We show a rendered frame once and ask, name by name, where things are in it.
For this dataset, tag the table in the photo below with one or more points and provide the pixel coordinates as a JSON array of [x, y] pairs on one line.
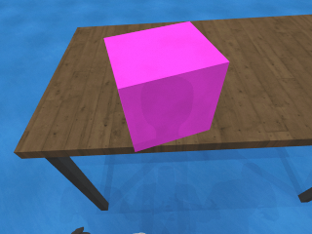
[[265, 100]]

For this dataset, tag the carton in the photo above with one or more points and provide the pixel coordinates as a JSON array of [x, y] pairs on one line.
[[169, 80]]

